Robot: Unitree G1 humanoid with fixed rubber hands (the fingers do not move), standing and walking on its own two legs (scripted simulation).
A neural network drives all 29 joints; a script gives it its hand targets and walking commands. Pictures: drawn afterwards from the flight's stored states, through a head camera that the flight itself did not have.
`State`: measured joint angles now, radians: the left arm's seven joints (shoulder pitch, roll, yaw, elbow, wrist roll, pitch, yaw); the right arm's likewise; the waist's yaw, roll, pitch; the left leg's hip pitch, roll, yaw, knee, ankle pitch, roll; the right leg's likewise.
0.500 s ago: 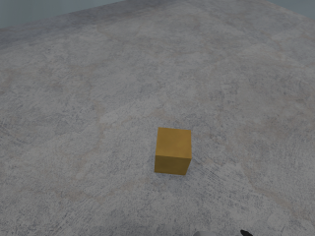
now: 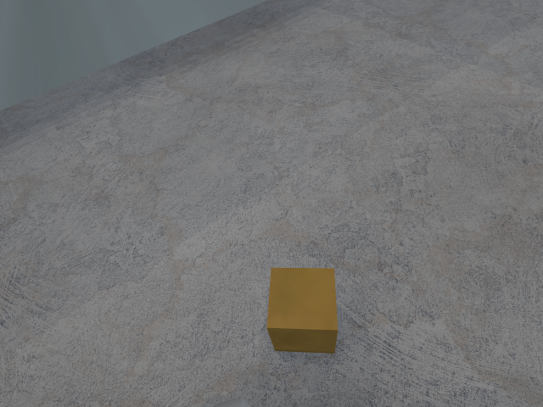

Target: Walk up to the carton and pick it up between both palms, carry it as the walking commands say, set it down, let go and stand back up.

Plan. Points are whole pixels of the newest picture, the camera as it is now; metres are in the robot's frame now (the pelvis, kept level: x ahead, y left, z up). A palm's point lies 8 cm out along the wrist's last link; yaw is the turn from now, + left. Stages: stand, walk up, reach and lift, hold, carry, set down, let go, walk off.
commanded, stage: walk up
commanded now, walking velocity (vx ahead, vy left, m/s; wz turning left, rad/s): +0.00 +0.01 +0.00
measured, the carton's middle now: (303, 311) +0.49 -0.01 -0.65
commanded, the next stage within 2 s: none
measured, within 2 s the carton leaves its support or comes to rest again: neither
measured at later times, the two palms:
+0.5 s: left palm out of the picture +0.03 +0.23 -0.15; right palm out of the picture +0.04 -0.22 -0.15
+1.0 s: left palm out of the picture +0.01 +0.20 -0.15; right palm out of the picture -0.01 -0.22 -0.15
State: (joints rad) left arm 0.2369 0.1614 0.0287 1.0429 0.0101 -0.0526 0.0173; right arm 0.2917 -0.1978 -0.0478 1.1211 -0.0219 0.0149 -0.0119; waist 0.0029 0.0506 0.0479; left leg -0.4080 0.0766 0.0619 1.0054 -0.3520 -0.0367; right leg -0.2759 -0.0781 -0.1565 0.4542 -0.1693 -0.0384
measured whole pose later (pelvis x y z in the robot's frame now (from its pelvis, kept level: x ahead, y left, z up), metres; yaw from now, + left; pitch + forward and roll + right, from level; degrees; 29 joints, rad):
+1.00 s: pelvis +0.03 -0.01 +0.00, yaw -1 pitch -2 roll +0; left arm 0.28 0.13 0.01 1.18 0.01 -0.01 0.04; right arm 0.30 -0.12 -0.03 1.19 -0.01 0.00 -0.03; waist -0.01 -0.01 0.04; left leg -0.17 0.07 0.10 0.36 -0.16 -0.04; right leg -0.08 -0.01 -0.05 0.37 -0.27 -0.01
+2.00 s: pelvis +0.12 -0.04 +0.00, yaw +0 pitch +0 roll +0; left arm 0.21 0.14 0.03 1.16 0.01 -0.02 0.04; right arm 0.31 -0.13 -0.01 1.20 -0.01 -0.01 -0.05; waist -0.01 0.03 0.01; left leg -0.07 0.13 0.11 0.36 -0.28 -0.08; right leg -0.17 -0.02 -0.15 0.40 -0.23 -0.02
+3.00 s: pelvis +0.05 -0.01 -0.06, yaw +3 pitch +18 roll +1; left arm -0.03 0.12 0.05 0.47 0.02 0.46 0.00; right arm 0.00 -0.16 -0.15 0.48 -0.04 0.44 0.07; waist -0.02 0.00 -0.04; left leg -0.83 0.03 0.03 0.94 -0.41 -0.01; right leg -0.90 -0.06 0.02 0.92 -0.33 0.05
